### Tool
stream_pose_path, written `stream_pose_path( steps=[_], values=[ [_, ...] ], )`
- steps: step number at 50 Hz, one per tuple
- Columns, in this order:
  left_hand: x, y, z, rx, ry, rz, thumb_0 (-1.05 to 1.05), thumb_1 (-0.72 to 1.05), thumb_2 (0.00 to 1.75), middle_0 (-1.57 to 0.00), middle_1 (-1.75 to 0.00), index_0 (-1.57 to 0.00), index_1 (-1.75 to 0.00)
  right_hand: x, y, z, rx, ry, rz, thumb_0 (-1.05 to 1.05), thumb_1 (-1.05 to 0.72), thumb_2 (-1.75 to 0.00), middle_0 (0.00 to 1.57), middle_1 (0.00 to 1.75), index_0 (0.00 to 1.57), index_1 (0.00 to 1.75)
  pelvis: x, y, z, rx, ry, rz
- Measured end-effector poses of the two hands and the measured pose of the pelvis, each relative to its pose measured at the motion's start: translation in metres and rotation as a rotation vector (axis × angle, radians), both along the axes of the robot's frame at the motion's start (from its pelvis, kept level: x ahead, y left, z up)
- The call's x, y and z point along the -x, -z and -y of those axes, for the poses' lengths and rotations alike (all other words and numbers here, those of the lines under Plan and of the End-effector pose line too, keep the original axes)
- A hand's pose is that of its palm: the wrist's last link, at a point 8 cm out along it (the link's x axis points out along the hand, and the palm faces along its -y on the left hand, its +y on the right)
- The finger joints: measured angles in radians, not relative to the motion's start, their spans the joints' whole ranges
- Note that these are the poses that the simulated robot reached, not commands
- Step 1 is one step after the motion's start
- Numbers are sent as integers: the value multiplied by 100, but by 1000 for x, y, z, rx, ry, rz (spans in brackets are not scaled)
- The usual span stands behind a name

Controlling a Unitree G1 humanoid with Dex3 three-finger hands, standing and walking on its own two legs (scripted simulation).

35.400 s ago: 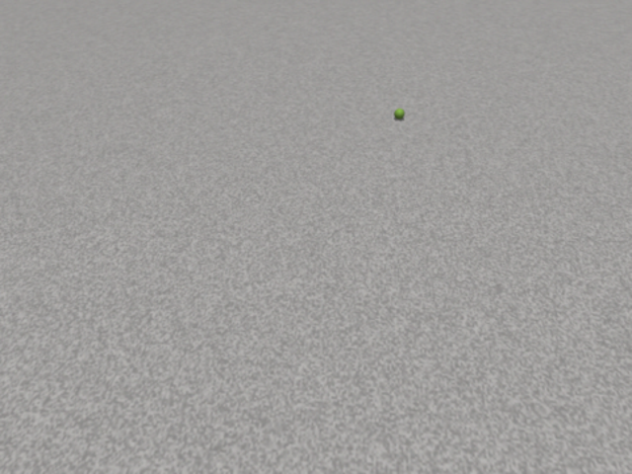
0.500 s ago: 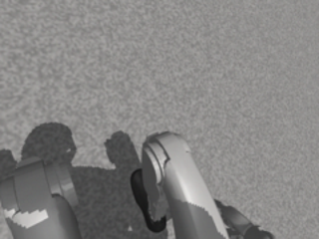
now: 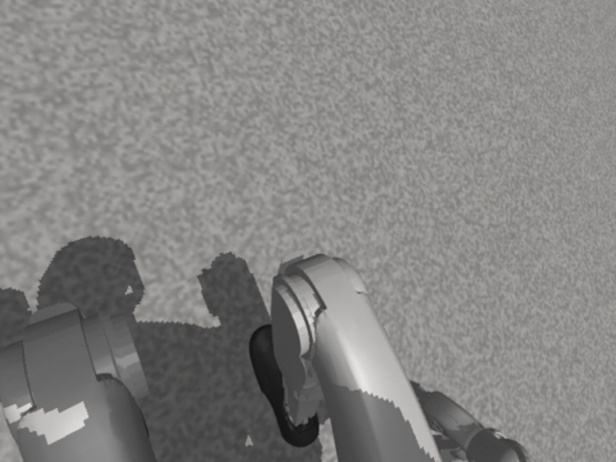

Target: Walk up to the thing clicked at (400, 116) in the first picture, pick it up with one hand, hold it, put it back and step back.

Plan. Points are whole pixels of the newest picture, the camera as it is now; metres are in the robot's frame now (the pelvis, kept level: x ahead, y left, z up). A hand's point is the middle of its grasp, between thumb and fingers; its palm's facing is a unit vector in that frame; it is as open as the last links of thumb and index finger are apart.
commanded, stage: open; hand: left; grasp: from above
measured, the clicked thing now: out of the picture +0.40 +0.37 -0.27
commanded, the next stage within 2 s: withdraw in 0.30 s
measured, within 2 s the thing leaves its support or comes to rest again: neither
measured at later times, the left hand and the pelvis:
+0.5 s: hand out of the picture +0.39 +0.35 -0.25, palm faces -0.41 -0.17 -0.90, open 13.9 cm; pelvis +0.00 +0.00 +0.00, yaw +0 degrees
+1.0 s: hand out of the picture +0.37 +0.36 -0.09, palm faces -0.48 -0.14 -0.86, open 14.0 cm; pelvis -0.01 -0.01 +0.06, yaw +6 degrees
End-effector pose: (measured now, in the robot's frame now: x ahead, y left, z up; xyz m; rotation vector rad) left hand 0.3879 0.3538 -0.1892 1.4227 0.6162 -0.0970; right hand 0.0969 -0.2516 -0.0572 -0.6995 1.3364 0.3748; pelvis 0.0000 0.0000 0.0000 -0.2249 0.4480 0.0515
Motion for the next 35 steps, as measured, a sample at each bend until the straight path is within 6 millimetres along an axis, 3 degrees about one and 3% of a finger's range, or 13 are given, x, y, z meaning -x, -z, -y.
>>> stream_pose_path(
  steps=[12,25,30,35],
  values=[
    [4,0,-14,15,-29,-38,0,-46,93,-12,-96,-12,-96,11,-2,3,25,17,-21,0,-89,-90,20,30,20,30,1,1,0,2,-5,8],
    [-4,-1,1,28,64,26,0,-46,95,-8,-101,-9,-100,10,-4,1,30,5,-33,0,-89,-89,20,30,20,30,0,0,0,8,-3,10],
    [-13,-19,-3,-8,53,104,0,-46,95,-8,-101,-10,-99,3,-2,3,14,16,-1,0,-89,-89,20,30,20,30,0,0,0,5,-4,-1],
    [-21,-64,-20,-72,-3,192,0,-47,96,-8,-100,-9,-98,-9,4,2,-31,75,47,0,-90,-90,20,30,20,30,-3,-3,0,-3,-13,-39]
  ],
)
